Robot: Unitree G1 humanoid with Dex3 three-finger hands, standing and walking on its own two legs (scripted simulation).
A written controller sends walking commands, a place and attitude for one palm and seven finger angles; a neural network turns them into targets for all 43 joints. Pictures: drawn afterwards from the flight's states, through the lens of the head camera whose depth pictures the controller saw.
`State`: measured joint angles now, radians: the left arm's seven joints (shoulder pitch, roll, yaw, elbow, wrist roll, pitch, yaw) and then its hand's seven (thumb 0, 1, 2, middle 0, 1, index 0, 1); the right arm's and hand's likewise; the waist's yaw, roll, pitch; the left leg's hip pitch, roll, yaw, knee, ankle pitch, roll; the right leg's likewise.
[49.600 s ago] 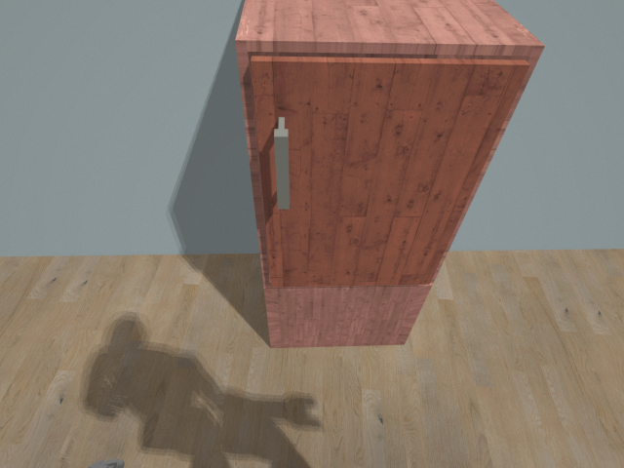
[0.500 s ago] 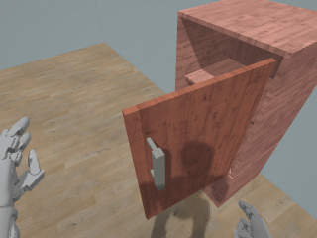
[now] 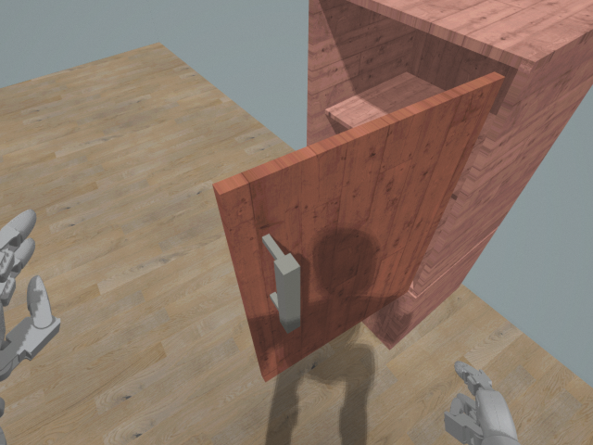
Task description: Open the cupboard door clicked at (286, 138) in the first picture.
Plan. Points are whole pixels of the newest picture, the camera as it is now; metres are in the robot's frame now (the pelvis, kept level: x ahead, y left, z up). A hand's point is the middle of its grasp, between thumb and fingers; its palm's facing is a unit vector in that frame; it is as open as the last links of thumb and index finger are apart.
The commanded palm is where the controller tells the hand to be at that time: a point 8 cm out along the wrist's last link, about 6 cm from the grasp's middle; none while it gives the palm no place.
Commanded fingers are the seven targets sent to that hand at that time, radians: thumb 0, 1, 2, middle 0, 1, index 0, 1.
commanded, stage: step back with the hand held close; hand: left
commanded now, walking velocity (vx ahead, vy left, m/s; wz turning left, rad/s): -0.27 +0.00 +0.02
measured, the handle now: (280, 285) +0.31 +0.05 +0.06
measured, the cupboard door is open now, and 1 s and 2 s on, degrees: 84 84 84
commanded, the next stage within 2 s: stop stepping back and stand still in 0.84 s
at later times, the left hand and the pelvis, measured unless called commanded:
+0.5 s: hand out of the picture +0.09 +0.28 +0.16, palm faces +0.50 -0.75 -0.44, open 7.4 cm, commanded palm +0.04 +0.32 +0.17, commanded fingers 0.00 0.90 0.90 -0.20 -0.30 -0.20 -0.30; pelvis -0.09 +0.01 -0.02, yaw +3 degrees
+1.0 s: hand out of the picture +0.01 +0.25 +0.17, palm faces +0.32 -0.82 -0.48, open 7.4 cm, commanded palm -0.05 +0.30 +0.17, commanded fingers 0.00 0.90 0.90 -0.20 -0.30 -0.20 -0.30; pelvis -0.20 +0.00 -0.01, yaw -2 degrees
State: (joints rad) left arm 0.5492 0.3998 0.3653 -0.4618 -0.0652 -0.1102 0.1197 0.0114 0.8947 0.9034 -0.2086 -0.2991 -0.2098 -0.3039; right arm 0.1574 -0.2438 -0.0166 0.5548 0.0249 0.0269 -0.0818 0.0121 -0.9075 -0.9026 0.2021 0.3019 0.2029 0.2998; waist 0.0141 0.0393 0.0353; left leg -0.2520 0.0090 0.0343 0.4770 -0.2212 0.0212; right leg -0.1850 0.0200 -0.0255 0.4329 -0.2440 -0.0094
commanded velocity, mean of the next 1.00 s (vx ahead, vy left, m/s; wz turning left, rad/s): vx -0.28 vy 0.01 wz -0.01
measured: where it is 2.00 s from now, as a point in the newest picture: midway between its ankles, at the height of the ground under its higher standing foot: outside the picture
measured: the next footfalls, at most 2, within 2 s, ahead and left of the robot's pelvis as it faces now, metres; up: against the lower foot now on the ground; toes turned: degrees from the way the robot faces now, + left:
right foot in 0.94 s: -0.26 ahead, -0.07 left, +0.00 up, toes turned +1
left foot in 1.08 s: -0.10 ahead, +0.13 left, +0.00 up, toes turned +2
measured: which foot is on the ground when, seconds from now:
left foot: down 0.00-0.98, up 1.00-1.00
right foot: down 0.00-0.60, up 0.62-0.92, down 0.94-1.00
